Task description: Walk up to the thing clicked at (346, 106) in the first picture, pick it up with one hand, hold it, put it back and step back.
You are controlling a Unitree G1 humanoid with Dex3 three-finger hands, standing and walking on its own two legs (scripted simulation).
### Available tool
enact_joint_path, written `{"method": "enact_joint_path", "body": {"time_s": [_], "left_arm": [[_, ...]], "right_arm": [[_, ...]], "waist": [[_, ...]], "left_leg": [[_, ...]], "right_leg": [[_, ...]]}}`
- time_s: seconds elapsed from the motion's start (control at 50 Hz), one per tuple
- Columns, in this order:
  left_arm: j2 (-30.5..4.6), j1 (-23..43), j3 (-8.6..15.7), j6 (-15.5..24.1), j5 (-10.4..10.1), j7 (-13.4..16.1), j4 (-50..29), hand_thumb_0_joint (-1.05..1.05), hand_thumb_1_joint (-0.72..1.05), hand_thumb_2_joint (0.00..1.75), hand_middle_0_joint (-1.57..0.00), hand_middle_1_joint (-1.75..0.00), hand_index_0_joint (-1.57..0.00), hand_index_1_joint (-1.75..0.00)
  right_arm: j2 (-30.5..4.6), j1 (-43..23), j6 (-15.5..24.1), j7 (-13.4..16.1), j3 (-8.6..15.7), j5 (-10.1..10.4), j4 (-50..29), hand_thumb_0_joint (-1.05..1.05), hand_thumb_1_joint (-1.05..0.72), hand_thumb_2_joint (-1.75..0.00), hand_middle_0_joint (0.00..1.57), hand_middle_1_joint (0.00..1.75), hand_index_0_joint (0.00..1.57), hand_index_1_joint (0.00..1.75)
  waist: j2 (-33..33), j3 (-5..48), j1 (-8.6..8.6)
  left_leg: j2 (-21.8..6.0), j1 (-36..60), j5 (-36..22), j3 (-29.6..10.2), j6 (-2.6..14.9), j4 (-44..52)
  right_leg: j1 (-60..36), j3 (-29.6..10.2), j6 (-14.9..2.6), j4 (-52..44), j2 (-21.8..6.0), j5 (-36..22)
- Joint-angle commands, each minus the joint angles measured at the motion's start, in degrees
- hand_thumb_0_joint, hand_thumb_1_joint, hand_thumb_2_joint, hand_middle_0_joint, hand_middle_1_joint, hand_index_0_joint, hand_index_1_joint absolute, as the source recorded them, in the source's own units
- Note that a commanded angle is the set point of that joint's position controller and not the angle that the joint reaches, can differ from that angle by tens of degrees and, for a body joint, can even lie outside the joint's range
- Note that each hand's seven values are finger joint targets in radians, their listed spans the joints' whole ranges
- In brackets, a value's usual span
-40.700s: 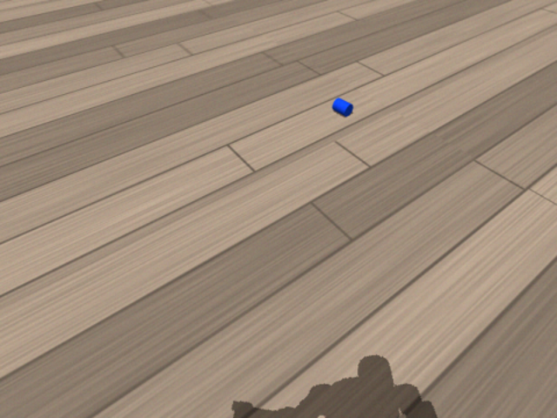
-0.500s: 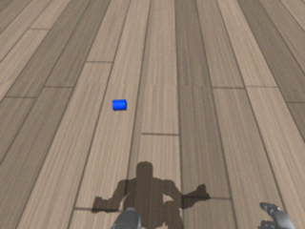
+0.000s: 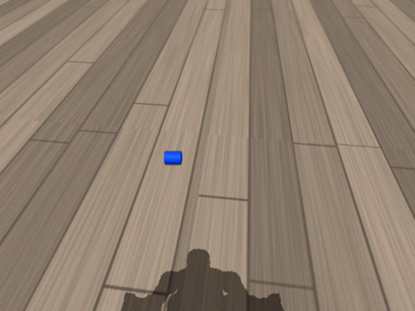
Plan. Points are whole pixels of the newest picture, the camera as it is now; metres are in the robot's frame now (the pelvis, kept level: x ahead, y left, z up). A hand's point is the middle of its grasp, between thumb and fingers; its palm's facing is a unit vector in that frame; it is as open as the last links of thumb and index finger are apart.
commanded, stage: step back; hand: left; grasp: from above
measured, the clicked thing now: (173, 157) +1.13 +0.25 -0.72
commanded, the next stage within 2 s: stand in 0.62 s
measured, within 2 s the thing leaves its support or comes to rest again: neither
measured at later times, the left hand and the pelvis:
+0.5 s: hand out of the picture +0.11 +0.29 -0.15, palm faces +0.02 -0.94 -0.35, open 7.4 cm; pelvis +0.05 +0.03 +0.01, yaw +1 degrees
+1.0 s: hand out of the picture +0.14 +0.27 -0.14, palm faces -0.03 -0.94 -0.33, open 7.4 cm; pelvis +0.04 +0.02 +0.02, yaw +0 degrees
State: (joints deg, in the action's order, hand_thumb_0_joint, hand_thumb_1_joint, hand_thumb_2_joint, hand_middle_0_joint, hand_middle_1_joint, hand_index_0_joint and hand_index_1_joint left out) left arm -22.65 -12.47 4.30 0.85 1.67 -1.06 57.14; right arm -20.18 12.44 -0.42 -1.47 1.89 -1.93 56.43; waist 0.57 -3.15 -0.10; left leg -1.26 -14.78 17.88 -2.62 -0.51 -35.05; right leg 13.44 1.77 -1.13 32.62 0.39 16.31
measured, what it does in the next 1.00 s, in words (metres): stands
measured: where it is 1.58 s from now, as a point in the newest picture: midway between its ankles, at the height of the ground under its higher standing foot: outside the picture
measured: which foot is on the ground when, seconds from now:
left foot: down 0.00-1.00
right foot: down 0.00-1.00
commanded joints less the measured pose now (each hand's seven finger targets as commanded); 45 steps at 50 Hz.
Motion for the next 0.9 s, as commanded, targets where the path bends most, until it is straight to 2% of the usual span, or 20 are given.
{"method": "enact_joint_path", "body": {"time_s": [0.0,0.02,0.06,0.14,0.18,0.2,0.22,0.24,0.26,0.3,0.34,0.36,0.4,0.46,0.58,0.6,0.64,0.68,0.74,0.88], "left_arm": [[-18.23,0.59,4.31,2.51,1.1,1.57,-4.09,0.0,0.9,0.9,-0.2,-0.3,-0.2,-0.3],[-16.59,2.73,4.2,2.75,0.62,1.65,-5.09,0.0,0.9,0.9,-0.2,-0.3,-0.2,-0.3],[-14.19,3.6,3.34,3.17,0.57,1.86,-4.91,0.0,0.9,0.9,-0.2,-0.3,-0.2,-0.3],[-13.63,5.32,2.43,2.86,0.18,1.34,-4.66,0.0,0.9,0.9,-0.2,-0.3,-0.2,-0.3],[-12.41,6.72,1.47,2.05,-0.38,1.29,-5.1,0.0,0.9,0.9,-0.2,-0.3,-0.2,-0.3],[-10.67,5.72,0.74,1.8,-0.56,1.31,-5.25,0.0,0.9,0.9,-0.2,-0.3,-0.2,-0.3],[-8.39,4.89,-0.1,1.59,-1.11,1.23,-5.66,0.0,0.9,0.9,-0.2,-0.3,-0.2,-0.3],[-8.23,4.85,-0.06,1.01,-2.03,1.36,-4.79,0.0,0.9,0.9,-0.2,-0.3,-0.2,-0.3],[-9.62,4.56,0.31,0.52,-1.9,1.52,-3.59,0.0,0.9,0.9,-0.2,-0.3,-0.2,-0.3],[-8.99,4.56,-0.24,0.6,-1.23,1.53,-2.57,0.0,0.9,0.9,-0.2,-0.3,-0.2,-0.3],[-9.8,2.18,-0.18,1.31,-1.25,1.67,-0.37,0.0,0.9,0.9,-0.2,-0.3,-0.2,-0.3],[-10.29,2.22,-0.01,1.62,-1.15,1.74,0.17,0.0,0.9,0.9,-0.2,-0.3,-0.2,-0.3],[-11.32,4.39,0.0,1.9,-0.83,1.68,0.34,0.0,0.9,0.9,-0.2,-0.3,-0.2,-0.3],[-11.47,5.74,-0.07,2.11,-1.07,2.0,0.88,0.0,0.9,0.9,-0.2,-0.3,-0.2,-0.3],[-10.85,7.89,-0.28,1.79,-1.0,2.23,1.23,0.0,0.9,0.9,-0.2,-0.3,-0.2,-0.3],[-8.58,7.37,-1.73,1.78,-1.65,2.0,2.23,0.0,0.9,0.9,-0.2,-0.3,-0.2,-0.3],[-8.87,8.16,-1.8,1.59,-1.67,2.02,2.25,0.0,0.9,0.9,-0.2,-0.3,-0.2,-0.3],[-9.55,8.43,-1.73,1.47,-1.52,2.08,2.68,0.0,0.9,0.9,-0.2,-0.3,-0.2,-0.3],[-9.63,8.93,-1.8,1.62,-1.48,2.02,2.96,0.0,0.9,0.9,-0.2,-0.3,-0.2,-0.3],[-9.35,10.03,-1.9,1.4,-1.16,1.66,3.96,0.0,0.9,0.9,-0.2,-0.3,-0.2,-0.3]], "right_arm": [[-12.6,-5.6,1.35,1.75,3.57,0.11,-4.91,0.0,-0.9,-0.9,0.2,0.3,0.2,0.3],[-13.29,-3.62,1.65,1.6,3.66,0.36,-4.29,0.0,-0.9,-0.9,0.2,0.3,0.2,0.3],[-11.88,-2.81,2.03,1.26,3.54,0.62,-3.21,0.0,-0.9,-0.9,0.2,0.3,0.2,0.3],[-10.08,-2.07,2.47,0.75,3.33,0.36,-2.44,0.0,-0.9,-0.9,0.2,0.3,0.2,0.3],[-9.49,-0.84,2.7,1.13,3.5,0.25,-1.14,0.0,-0.9,-0.9,0.2,0.3,0.2,0.3],[-10.18,-0.5,2.93,1.53,3.8,0.04,-0.82,0.0,-0.9,-0.9,0.2,0.3,0.2,0.3],[-12.8,-0.35,3.29,1.96,4.13,-0.27,-0.95,0.0,-0.9,-0.9,0.2,0.3,0.2,0.3],[-15.59,-4.05,3.28,1.99,4.09,0.1,-2.0,0.0,-0.9,-0.9,0.2,0.3,0.2,0.3],[-16.68,-5.57,3.11,1.86,4.21,0.39,-2.09,0.0,-0.9,-0.9,0.2,0.3,0.2,0.3],[-15.15,-8.41,2.79,1.85,3.55,0.14,-2.13,0.0,-0.9,-0.9,0.2,0.3,0.2,0.3],[-13.7,-10.68,2.59,1.76,2.92,0.55,-1.94,0.0,-0.9,-0.9,0.2,0.3,0.2,0.3],[-12.55,-11.24,2.5,1.71,2.54,0.84,-1.59,0.0,-0.9,-0.9,0.2,0.3,0.2,0.3],[-11.77,-11.26,2.38,1.79,2.51,1.03,-0.93,0.0,-0.9,-0.9,0.2,0.3,0.2,0.3],[-11.53,-11.78,2.54,1.93,2.45,1.14,0.52,0.0,-0.9,-0.9,0.2,0.3,0.2,0.3],[-10.67,-12.7,2.23,1.97,2.55,1.27,2.03,0.0,-0.9,-0.9,0.2,0.3,0.2,0.3],[-11.24,-12.23,2.29,1.85,1.94,1.74,2.59,0.0,-0.9,-0.9,0.2,0.3,0.2,0.3],[-11.55,-12.92,2.27,1.77,1.97,1.76,3.01,0.0,-0.9,-0.9,0.2,0.3,0.2,0.3],[-10.78,-13.32,2.37,1.76,1.79,1.76,3.22,0.0,-0.9,-0.9,0.2,0.3,0.2,0.3],[-10.86,-13.63,2.34,1.61,1.61,1.77,3.67,0.0,-0.9,-0.9,0.2,0.3,0.2,0.3],[-11.04,-14.03,2.2,1.46,1.24,1.72,4.61,0.0,-0.9,-0.9,0.2,0.3,0.2,0.3]], "waist": [[-6.5,-3.67,-3.3],[-3.08,-4.81,-2.16],[-3.51,-3.21,-1.51],[-9.82,0.77,-0.99],[-8.0,2.3,0.92],[-5.29,4.02,0.97],[1.68,7.01,0.85],[6.48,6.71,-0.53],[6.58,5.44,-0.55],[7.2,3.52,-1.27],[8.33,3.7,-2.29],[7.05,5.19,-2.32],[3.74,5.56,-0.93],[1.62,7.42,-0.49],[-0.87,8.7,-0.13],[-0.79,8.32,0.17],[-0.22,7.1,0.09],[-0.53,8.58,0.18],[-0.5,8.55,-0.01],[-0.24,4.78,0.1]], "left_leg": [[1.41,-17.24,13.9,-3.89,0.53,-14.72],[0.34,-17.42,11.55,-5.13,0.81,-16.12],[-0.52,-14.04,8.14,-5.23,0.78,-13.09],[0.41,-4.11,4.78,2.18,0.18,-0.36],[1.95,3.75,-5.28,4.33,0.53,8.93],[0.47,7.83,-10.79,1.98,1.29,11.08],[-6.77,10.3,-14.73,-7.09,3.38,12.47],[-13.25,4.86,-8.74,-15.94,8.61,14.49],[-15.17,0.41,-3.93,-17.27,11.52,15.79],[-13.02,1.48,-5.37,-13.78,9.44,15.32],[-10.22,-0.91,-8.52,-9.02,5.7,13.81],[-8.75,-0.52,-10.21,-7.07,4.17,12.61],[-6.43,0.95,-9.74,-4.11,2.73,11.33],[-5.74,5.44,-20.81,-1.6,2.51,8.49],[-6.12,8.32,-24.79,0.11,2.74,9.06],[-6.44,10.24,-28.24,-1.71,2.82,10.55],[-6.64,10.24,-27.43,-1.85,2.54,12.46],[-6.73,13.23,-29.85,-1.26,2.28,12.97],[-6.63,12.6,-28.47,-0.97,2.01,14.21],[-6.3,10.12,-17.29,-1.37,1.19,18.13]], "right_leg": [[-2.27,-33.29,-12.54,-22.22,-23.6,28.13],[-2.4,-30.18,-13.1,-21.1,-23.01,22.48],[-2.35,-20.74,-10.3,-18.31,-18.46,10.36],[-1.47,-10.16,-7.92,-12.41,-14.43,-8.43],[1.42,-6.01,-5.67,-5.95,-11.86,-15.28],[2.04,-4.18,-3.72,-1.71,-10.16,-19.01],[4.24,-1.91,-1.15,2.78,-6.64,-14.8],[3.47,-0.11,0.38,4.94,-1.85,3.5],[0.05,-1.45,-0.09,5.22,-1.99,11.5],[1.01,-2.11,-0.73,1.08,-2.49,8.92],[-4.17,-2.87,-0.52,-5.21,-3.36,-0.97],[-6.14,-4.36,-0.86,-6.45,-4.1,-4.52],[-6.34,-6.17,-1.27,-7.97,-5.82,-9.45],[-6.79,-6.14,-1.03,-8.4,-6.92,-18.6],[-7.72,-5.62,-0.68,-8.44,-6.98,-22.02],[-7.41,-6.18,-0.07,-10.13,-7.66,-25.35],[-7.78,-5.79,0.55,-11.83,-7.25,-21.84],[-8.35,-5.63,0.38,-12.15,-7.61,-23.84],[-10.2,-5.63,0.74,-13.51,-8.05,-23.84],[-7.96,-6.03,0.85,-17.26,-7.79,-12.11]]}}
